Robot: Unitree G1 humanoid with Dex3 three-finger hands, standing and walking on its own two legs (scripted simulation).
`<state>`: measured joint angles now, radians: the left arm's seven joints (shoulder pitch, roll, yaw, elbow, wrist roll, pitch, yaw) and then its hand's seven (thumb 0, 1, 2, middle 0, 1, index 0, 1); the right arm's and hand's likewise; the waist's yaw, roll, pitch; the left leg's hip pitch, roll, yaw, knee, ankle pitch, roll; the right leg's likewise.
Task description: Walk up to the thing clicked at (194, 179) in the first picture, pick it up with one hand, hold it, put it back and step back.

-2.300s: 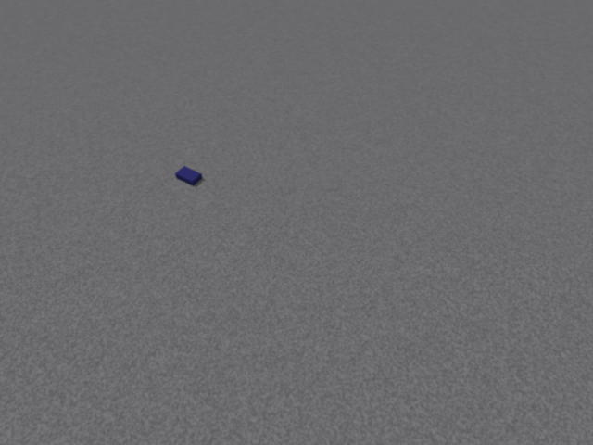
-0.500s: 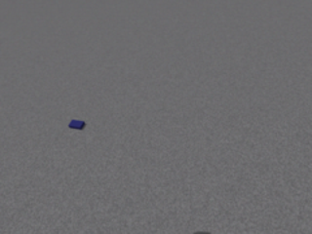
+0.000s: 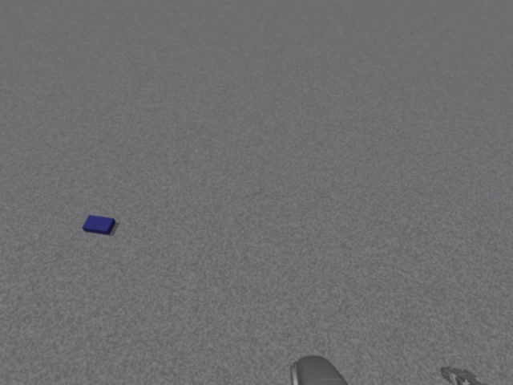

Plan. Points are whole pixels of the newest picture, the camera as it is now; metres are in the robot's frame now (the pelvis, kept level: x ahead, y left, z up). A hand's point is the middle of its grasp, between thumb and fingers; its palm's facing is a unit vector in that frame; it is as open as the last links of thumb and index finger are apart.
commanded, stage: walk up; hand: left
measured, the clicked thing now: (99, 224) +0.90 +0.62 -0.74
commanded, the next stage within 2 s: none
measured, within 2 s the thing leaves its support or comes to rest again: neither
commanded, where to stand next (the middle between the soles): +0.47 +0.45 m, yaw -11 degrees
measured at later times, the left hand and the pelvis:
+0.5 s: hand out of the picture +0.22 +0.44 -0.11, palm faces -0.07 -0.82 -0.57, open 7.4 cm; pelvis +0.16 +0.13 -0.01, yaw -4 degrees
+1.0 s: hand out of the picture +0.41 +0.58 -0.12, palm faces -0.14 -0.82 -0.56, open 7.4 cm; pelvis +0.29 +0.30 -0.01, yaw -7 degrees
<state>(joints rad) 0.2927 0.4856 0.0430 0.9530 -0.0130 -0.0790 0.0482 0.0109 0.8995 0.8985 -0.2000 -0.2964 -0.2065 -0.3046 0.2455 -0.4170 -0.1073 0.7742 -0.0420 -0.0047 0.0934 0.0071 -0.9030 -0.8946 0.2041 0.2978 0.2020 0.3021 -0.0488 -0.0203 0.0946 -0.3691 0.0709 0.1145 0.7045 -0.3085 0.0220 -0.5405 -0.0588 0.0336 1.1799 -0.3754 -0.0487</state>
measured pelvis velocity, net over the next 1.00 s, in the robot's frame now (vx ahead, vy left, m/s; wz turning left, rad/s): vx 0.29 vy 0.30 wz -0.13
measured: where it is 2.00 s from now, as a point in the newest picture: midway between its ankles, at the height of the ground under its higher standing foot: (109, 348)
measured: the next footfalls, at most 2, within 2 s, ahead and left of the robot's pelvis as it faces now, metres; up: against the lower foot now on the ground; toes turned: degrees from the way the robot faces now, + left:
right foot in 0.24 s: +0.21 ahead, -0.05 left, +0.00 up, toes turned -9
left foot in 0.58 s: +0.31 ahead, +0.35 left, +0.00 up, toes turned +0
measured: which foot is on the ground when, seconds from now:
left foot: down 0.00-0.24, up 0.26-0.56, down 0.58-0.90, up 0.92-1.00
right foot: up 0.00-0.22, down 0.24-0.60, up 0.62-0.88, down 0.90-1.00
